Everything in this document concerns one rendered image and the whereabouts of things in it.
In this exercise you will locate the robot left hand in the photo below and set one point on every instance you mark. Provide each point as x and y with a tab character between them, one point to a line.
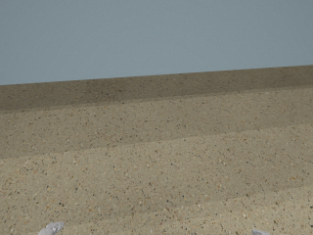
52	228

